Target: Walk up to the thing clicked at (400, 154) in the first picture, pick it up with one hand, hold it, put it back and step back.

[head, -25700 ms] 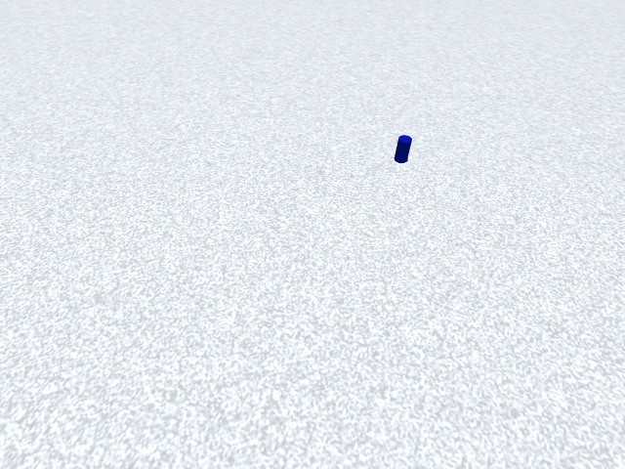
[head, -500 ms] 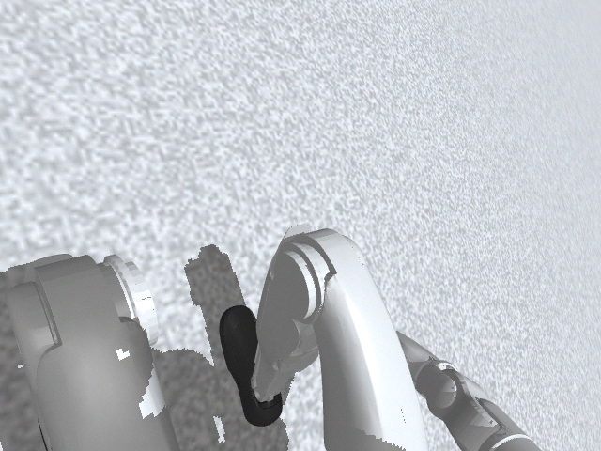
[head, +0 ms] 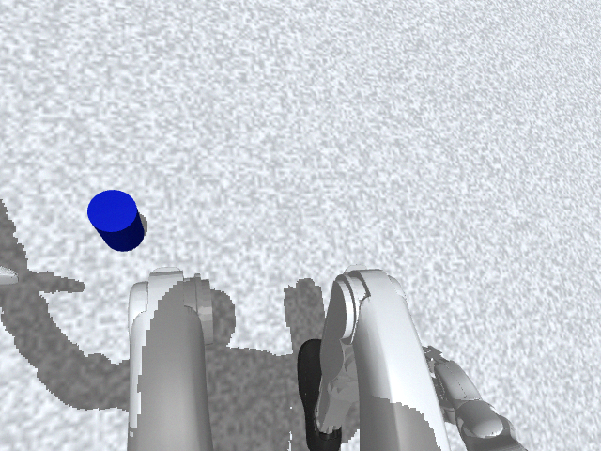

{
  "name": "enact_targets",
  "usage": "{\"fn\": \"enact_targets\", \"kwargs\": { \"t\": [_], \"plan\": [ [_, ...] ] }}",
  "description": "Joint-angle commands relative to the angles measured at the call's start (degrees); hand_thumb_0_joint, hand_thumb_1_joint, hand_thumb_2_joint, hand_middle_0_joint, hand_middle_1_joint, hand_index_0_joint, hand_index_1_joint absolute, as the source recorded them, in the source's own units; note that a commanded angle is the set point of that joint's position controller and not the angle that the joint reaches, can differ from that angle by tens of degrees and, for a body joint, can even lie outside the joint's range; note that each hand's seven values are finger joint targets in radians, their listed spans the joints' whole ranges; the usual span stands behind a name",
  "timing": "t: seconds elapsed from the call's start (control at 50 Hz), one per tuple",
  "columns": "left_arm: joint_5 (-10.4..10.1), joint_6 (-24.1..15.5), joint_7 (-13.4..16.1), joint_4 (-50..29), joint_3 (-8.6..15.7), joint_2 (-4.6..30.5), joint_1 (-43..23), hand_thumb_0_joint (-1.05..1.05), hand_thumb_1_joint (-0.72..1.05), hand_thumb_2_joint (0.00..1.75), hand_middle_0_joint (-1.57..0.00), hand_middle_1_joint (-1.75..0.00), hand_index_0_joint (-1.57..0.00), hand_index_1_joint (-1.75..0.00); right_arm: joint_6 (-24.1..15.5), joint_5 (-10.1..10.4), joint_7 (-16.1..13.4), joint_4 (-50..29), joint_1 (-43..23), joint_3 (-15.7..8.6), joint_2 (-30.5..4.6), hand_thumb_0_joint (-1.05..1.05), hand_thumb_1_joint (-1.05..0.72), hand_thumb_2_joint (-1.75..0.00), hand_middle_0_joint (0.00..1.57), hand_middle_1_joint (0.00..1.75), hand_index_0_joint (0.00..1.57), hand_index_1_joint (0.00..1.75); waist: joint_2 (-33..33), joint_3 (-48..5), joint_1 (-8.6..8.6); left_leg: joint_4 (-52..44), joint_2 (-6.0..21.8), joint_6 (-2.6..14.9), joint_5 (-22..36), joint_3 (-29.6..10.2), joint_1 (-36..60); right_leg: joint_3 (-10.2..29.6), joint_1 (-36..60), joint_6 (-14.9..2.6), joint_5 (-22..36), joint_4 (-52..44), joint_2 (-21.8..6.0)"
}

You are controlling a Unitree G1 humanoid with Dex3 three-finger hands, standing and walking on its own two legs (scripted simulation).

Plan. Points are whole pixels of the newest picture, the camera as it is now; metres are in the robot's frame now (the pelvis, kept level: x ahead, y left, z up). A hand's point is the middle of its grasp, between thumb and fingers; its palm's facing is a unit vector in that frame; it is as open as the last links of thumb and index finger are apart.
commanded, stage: home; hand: left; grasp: from the side
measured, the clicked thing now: (119, 223) +0.43 +0.27 -0.28
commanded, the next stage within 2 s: none
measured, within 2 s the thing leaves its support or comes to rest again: neither
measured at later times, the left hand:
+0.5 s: hand out of the picture +0.26 +0.30 +0.11, palm faces +0.29 -0.85 -0.43, open 17.2 cm
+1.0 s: hand out of the picture +0.24 +0.22 +0.31, palm faces +0.28 -0.91 -0.31, open 17.4 cm
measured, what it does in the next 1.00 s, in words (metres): rises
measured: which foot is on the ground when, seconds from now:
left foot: down 0.00-1.00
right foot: down 0.00-1.00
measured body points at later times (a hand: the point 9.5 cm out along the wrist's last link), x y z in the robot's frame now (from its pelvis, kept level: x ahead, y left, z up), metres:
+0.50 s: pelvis +0.04 -0.01 +0.21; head +0.19 +0.04 +0.63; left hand +0.24 +0.35 +0.14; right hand +0.27 -0.23 +0.10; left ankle +0.08 +0.12 -0.31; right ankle +0.12 -0.13 -0.31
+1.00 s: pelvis +0.10 +0.01 +0.36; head +0.12 +0.03 +0.81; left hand +0.22 +0.27 +0.33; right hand +0.28 -0.20 +0.29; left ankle +0.08 +0.12 -0.31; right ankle +0.12 -0.13 -0.31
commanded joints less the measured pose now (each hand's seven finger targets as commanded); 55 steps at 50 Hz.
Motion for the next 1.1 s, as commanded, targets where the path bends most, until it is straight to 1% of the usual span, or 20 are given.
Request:
{"fn": "enact_targets", "kwargs": {
  "t": [0.0, 0.08, 0.24, 0.3, 0.38, 0.42, 0.44, 0.48, 0.5, 0.52, 0.58, 0.68, 0.7, 0.74, 0.82, 0.92, 0.96, 1.0, 1.04, 1.08],
  "plan": [
    [-0.7, 3.8, 2.0, -15.9, -1.6, 7.4, -1.3, 0.0, -0.48, 0.1, -0.06, -0.07, -0.06, -0.07, 0.3, 2.6, -1.5, -3.7, 6.1, -10.1, -14.5, 0.0, -0.9, -0.9, 0.2, 0.3, 0.2, 0.3, 21.3, -35.5, 2.4, -27.2, 0.5, -1.02, 1.1, 3.3, 32.6, -1.6, 9.5, -4.3, 3.2, -14.4, 1.5],
    [-1.2, 10.0, 3.6, -25.5, -4.5, 4.5, 4.8, 0.0, -0.47, 0.1, -0.06, -0.07, -0.06, -0.07, 0.7, 4.5, -2.3, -6.2, 6.6, -11.9, -13.3, 0.0, -0.9, -0.9, 0.2, 0.3, 0.2, 0.3, 12.8, -39.4, 2.87, -30.7, -0.2, 0.0, 1.1, 4.8, 34.0, 0.4, 18.1, -3.63, 2.5, -22.9, 1.4],
    [-2.2, 18.2, 8.3, -45.1, -3.0, 4.9, 13.3, 0.0, -0.48, 0.1, -0.06, -0.06, -0.06, -0.07, 0.3, 6.3, -6.1, -9.6, 7.4, -12.3, -10.0, 0.0, -0.9, -0.9, 0.2, 0.3, 0.2, 0.3, 12.2, -43.5, 5.26, -41.7, -0.5, 0.18, 3.1, 7.2, 45.3, 4.3, 35.6, -3.15, 3.7, -35.2, 0.5],
    [-2.5, 21.3, 9.6, -39.7, -5.5, -1.3, 22.6, 0.0, -0.53, 0.07, -0.05, -0.06, -0.05, -0.06, -0.6, 6.3, -7.7, -9.5, 6.7, -12.1, -8.6, 0.0, -0.9, -0.9, 0.2, 0.3, 0.2, 0.3, 9.4, -38.5, 4.69, -45.0, -0.8, 0.42, 6.1, 8.6, 47.8, 5.3, 40.7, -2.86, 5.8, -40.5, 0.3],
    [-2.9, 23.8, 10.7, -44.2, -9.4, -5.2, 22.8, 0.0, -0.54, 0.06, -0.05, -0.06, -0.05, -0.06, -2.1, 6.2, -9.4, -9.8, 7.6, -11.8, -7.5, 0.0, -0.9, -0.9, 0.2, 0.3, 0.2, 0.3, 10.6, -35.3, 4.02, -51.2, -0.6, 0.07, 8.1, 8.6, 55.3, 5.1, 45.3, -2.96, 7.7, -46.6, 0.2],
    [-3.1, 25.8, 10.7, -38.3, -13.7, -11.5, 28.5, 0.0, -0.54, 0.06, -0.05, -0.05, -0.05, -0.05, -3.4, 6.2, -9.9, -10.5, 7.2, -11.3, -6.7, 0.0, -0.9, -0.9, 0.2, 0.3, 0.2, 0.3, 9.1, -31.6, 2.64, -53.9, -0.6, 0.12, 9.7, 8.8, 57.2, 5.1, 48.4, -2.74, 9.4, -49.8, 0.1],
    [-3.3, 25.6, 11.3, -46.3, -11.7, -7.2, 23.9, 0.0, -0.51, 0.08, -0.05, -0.06, -0.05, -0.06, -3.7, 6.2, -10.2, -10.3, 8.4, -11.2, -6.9, 0.0, -0.9, -0.9, 0.2, 0.3, 0.2, 0.3, 10.4, -33.2, 3.5, -55.3, -0.6, 0.04, 9.7, 8.8, 59.8, 5.3, 50.6, -2.77, 9.4, -51.2, -0.1],
    [-3.0, 27.2, 11.9, -43.2, -14.9, -11.2, 27.9, 0.0, -0.52, 0.07, -0.05, -0.06, -0.05, -0.06, -4.3, 6.3, -10.9, -10.4, 9.1, -10.9, -6.3, 0.0, -0.9, -0.9, 0.2, 0.3, 0.2, 0.3, 9.8, -31.7, 2.55, -58.8, -0.8, -0.17, 12.5, 8.7, 64.3, 4.8, 54.7, -2.71, 12.3, -54.5, -0.2],
    [-3.1, 27.8, 12.4, -44.9, -14.6, -10.4, 28.5, 0.0, -0.52, 0.07, -0.05, -0.06, -0.05, -0.06, -4.8, 6.3, -11.3, -10.8, 8.9, -10.7, -6.3, 0.0, -0.9, -0.9, 0.2, 0.3, 0.2, 0.3, 9.6, -31.4, 3.3, -60.1, -1.0, -0.14, 13.3, 8.8, 65.6, 5.0, 57.0, -2.66, 13.1, -56.1, -0.4],
    [-3.0, 29.0, 12.6, -41.2, -16.9, -13.7, 31.6, 0.0, -0.51, 0.08, -0.05, -0.06, -0.05, -0.06, -5.2, 6.3, -11.6, -10.6, 9.3, -10.6, -5.8, 0.0, -0.9, -0.9, 0.2, 0.3, 0.2, 0.3, 8.2, -29.7, 2.42, -61.3, -1.0, -0.08, 15.0, 9.0, 66.7, 4.9, 59.0, -2.54, 15.0, -57.8, -0.4],
    [-3.0, 30.4, 14.0, -46.7, -16.3, -11.7, 31.0, 0.0, -0.51, 0.08, -0.05, -0.06, -0.05, -0.06, -6.1, 6.3, -12.7, -10.7, 10.5, -10.2, -5.5, 0.0, -0.9, -0.9, 0.2, 0.3, 0.2, 0.3, 9.8, -29.3, 3.82, -66.2, -1.1, -0.39, 18.4, 9.2, 72.6, 4.8, 65.0, -2.57, 17.8, -62.1, -0.6],
    [-3.2, 33.8, 15.3, -48.2, -22.4, -17.9, 37.2, 0.0, -0.53, 0.07, -0.05, -0.06, -0.05, -0.06, -7.6, 6.1, -14.3, -11.1, 11.6, -9.5, -4.2, 0.0, -0.9, -0.9, 0.2, 0.3, 0.2, 0.3, 9.4, -23.5, 2.8, -73.8, -1.3, -0.64, 20.5, 9.7, 80.0, 4.5, 72.7, -2.27, 20.1, -70.1, -0.6],
    [-3.2, 34.0, 15.7, -52.4, -21.3, -16.3, 36.1, 0.0, -0.51, 0.08, -0.05, -0.06, -0.05, -0.06, -7.8, 6.0, -14.6, -11.6, 12.0, -9.6, -4.2, 0.0, -0.9, -0.9, 0.2, 0.3, 0.2, 0.3, 10.4, -23.8, 3.0, -75.5, -1.3, -0.74, 21.0, 9.7, 82.2, 4.6, 74.5, -2.29, 20.6, -71.5, -0.6],
    [-3.3, 35.3, 15.8, -52.4, -24.3, -19.5, 40.8, 0.0, -0.53, 0.07, -0.05, -0.06, -0.05, -0.06, -8.2, 5.8, -15.1, -11.9, 12.5, -9.2, -3.6, 0.0, -0.9, -0.9, 0.2, 0.3, 0.2, 0.3, 10.8, -21.2, 3.0, -78.8, -1.1, -1.09, 22.4, 9.6, 85.5, 3.8, 76.8, -2.31, 21.4, -73.8, -0.3],
    [-3.5, 36.7, 16.5, -59.8, -25.4, -20.0, 43.5, 0.0, -0.54, 0.06, -0.05, -0.05, -0.05, -0.05, -9.2, 5.5, -15.9, -13.2, 13.1, -9.1, -3.1, 0.0, -0.9, -0.9, 0.2, 0.3, 0.2, 0.3, 11.3, -18.6, 3.58, -84.2, -1.0, -1.33, 23.3, 9.1, 90.1, 2.9, 81.8, -2.34, 21.9, -77.9, 0.1],
    [-3.4, 38.1, 15.9, -60.9, -30.0, -25.2, 51.8, 0.0, -0.59, 0.03, -0.05, -0.05, -0.04, -0.05, -10.8, 5.1, -16.3, -14.9, 12.6, -8.6, -2.5, 0.0, -0.9, -0.9, 0.2, 0.3, 0.2, 0.3, 8.4, -12.5, 3.31, -88.8, -0.5, -1.52, 22.8, 7.7, 92.5, 1.6, 84.0, -2.22, 21.2, -81.1, 0.8],
    [-3.4, 37.7, 15.9, -65.8, -28.4, -22.9, 50.7, 0.0, -0.55, 0.05, -0.05, -0.05, -0.05, -0.05, -11.2, 5.0, -16.2, -15.4, 12.5, -8.7, -2.7, 0.0, -0.9, -0.9, 0.2, 0.3, 0.2, 0.3, 7.8, -11.7, 4.01, -89.4, -0.7, -1.51, 24.2, 8.1, 93.2, 1.5, 86.0, -2.12, 22.1, -82.3, 0.8],
    [-3.2, 37.8, 15.5, -66.8, -28.2, -22.9, 52.1, 0.0, -0.56, 0.05, -0.05, -0.05, -0.05, -0.05, -11.7, 4.8, -16.2, -15.9, 12.4, -8.9, -2.7, 0.0, -0.9, -0.9, 0.2, 0.3, 0.2, 0.3, 8.2, -12.2, 3.94, -90.0, -0.6, -1.69, 26.0, 8.3, 94.5, 1.6, 87.2, -2.18, 23.6, -82.6, 0.9],
    [-3.2, 37.6, 14.8, -64.6, -30.2, -25.4, 52.6, 0.0, -0.56, 0.05, -0.05, -0.05, -0.05, -0.05, -12.1, 4.6, -15.8, -15.6, 12.5, -8.8, -2.7, 0.0, -0.9, -0.9, 0.2, 0.3, 0.2, 0.3, 6.9, -8.5, 3.28, -91.3, -0.3, -1.79, 24.1, 7.6, 94.2, 1.4, 86.4, -2.14, 21.9, -83.3, 1.1],
    [-3.1, 37.2, 14.6, -65.1, -28.8, -24.3, 51.8, 0.0, -0.56, 0.05, -0.05, -0.05, -0.05, -0.05, -12.5, 4.5, -15.7, -15.7, 12.4, -9.1, -3.0, 0.0, -0.9, -0.9, 0.2, 0.3, 0.2, 0.3, 7.1, -8.4, 3.52, -91.7, -0.5, -1.75, 22.6, 7.7, 94.0, 1.6, 86.8, -2.09, 20.7, -83.9, 0.9]
  ]
}}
